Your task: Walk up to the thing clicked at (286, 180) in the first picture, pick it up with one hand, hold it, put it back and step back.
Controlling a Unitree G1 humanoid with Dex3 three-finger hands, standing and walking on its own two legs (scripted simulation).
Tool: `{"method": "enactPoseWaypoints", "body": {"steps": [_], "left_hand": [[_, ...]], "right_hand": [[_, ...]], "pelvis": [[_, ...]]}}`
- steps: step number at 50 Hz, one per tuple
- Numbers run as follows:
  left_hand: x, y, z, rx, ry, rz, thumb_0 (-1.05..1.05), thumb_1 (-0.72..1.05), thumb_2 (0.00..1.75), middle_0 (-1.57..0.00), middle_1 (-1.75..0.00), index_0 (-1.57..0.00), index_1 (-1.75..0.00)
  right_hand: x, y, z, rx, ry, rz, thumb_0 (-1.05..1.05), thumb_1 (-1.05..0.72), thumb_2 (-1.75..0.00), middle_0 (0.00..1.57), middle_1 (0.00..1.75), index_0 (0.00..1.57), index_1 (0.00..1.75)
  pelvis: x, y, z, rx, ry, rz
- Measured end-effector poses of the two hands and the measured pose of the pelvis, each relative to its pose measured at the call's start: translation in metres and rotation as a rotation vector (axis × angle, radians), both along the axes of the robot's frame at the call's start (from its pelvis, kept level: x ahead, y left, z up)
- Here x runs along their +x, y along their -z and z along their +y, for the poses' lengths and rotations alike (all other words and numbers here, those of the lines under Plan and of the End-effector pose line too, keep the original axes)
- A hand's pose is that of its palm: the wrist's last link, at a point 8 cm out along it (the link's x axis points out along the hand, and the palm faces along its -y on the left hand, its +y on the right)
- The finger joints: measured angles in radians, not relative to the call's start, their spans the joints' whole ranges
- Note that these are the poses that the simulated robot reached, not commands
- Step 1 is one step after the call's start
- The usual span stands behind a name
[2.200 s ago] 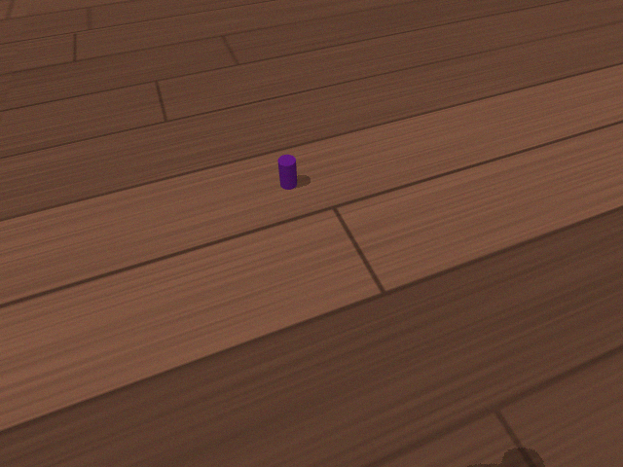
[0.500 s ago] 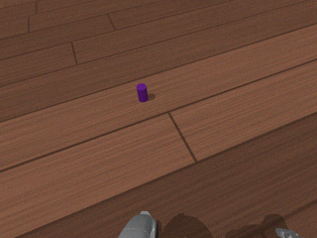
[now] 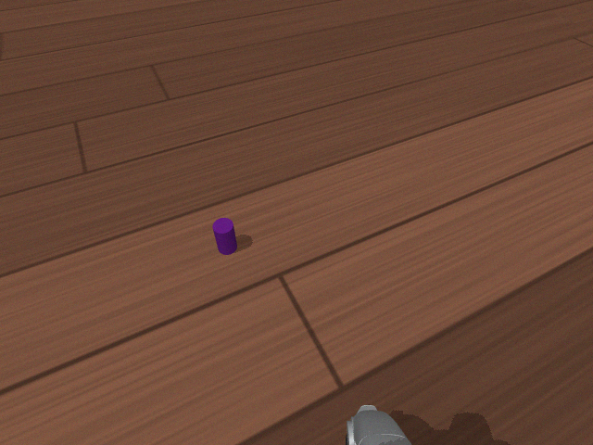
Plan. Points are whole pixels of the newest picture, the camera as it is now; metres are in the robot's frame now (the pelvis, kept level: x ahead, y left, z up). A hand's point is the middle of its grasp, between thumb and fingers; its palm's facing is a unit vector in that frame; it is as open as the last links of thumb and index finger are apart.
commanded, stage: walk up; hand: left
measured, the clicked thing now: (225, 236) +0.97 +0.28 -0.71
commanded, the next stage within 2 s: none
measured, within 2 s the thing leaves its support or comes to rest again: neither
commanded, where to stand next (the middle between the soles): +0.62 +0.05 m, yaw +1 degrees
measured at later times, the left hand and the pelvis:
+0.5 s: hand (169, 366) +0.25 +0.21 -0.11, palm faces +0.04 -0.91 -0.41, open 7.4 cm; pelvis +0.21 -0.06 +0.00, yaw +3 degrees
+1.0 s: hand (153, 294) +0.40 +0.28 -0.15, palm faces +0.03 -0.94 -0.35, open 7.4 cm; pelvis +0.37 +0.01 -0.01, yaw +3 degrees
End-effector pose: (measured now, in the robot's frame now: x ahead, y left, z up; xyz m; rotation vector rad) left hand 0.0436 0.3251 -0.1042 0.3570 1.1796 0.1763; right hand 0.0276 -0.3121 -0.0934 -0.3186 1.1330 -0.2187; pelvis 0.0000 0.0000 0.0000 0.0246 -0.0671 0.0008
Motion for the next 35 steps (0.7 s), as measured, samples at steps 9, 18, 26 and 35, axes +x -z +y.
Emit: {"method": "enactPoseWaypoints", "body": {"steps": [9, 18, 26, 35], "left_hand": [[0.133, -0.005, -0.051, 0.049, 0.032, -0.1, 0.01, 0.91, 0.9, -0.2, -0.3, -0.2, -0.3], [0.186, -0.034, -0.085, 0.041, -0.009, -0.174, 0.0, 0.9, 0.9, -0.21, -0.3, -0.21, -0.3], [0.201, -0.027, -0.068, 0.053, -0.061, -0.106, 0.0, 0.9, 0.9, -0.21, -0.3, -0.21, -0.3], [0.225, 0.013, -0.021, 0.033, -0.134, 0.011, 0.0, 0.9, 0.9, -0.21, -0.3, -0.2, -0.3]], "right_hand": [[0.068, 0.051, -0.04, 0.049, 0.022, 0.114, 0.01, -0.9, -0.9, 0.21, 0.3, 0.21, 0.3], [0.188, 0.036, -0.051, 0.092, -0.064, 0.009, 0.01, -0.9, -0.9, 0.21, 0.29, 0.21, 0.3], [0.252, 0.023, -0.057, 0.05, -0.093, 0.041, 0.0, -0.9, -0.9, 0.2, 0.29, 0.2, 0.3], [0.357, 0.017, -0.018, -0.007, -0.179, 0.022, 0.01, -0.9, -0.9, 0.2, 0.29, 0.2, 0.3]], "pelvis": [[0.093, 0.022, -0.039, -0.019, -0.017, 0.014], [0.16, 0.0, -0.059, 0.018, -0.021, 0.0], [0.215, -0.002, -0.054, -0.028, -0.048, 0.009], [0.287, 0.018, -0.021, -0.057, -0.078, 0.02]]}}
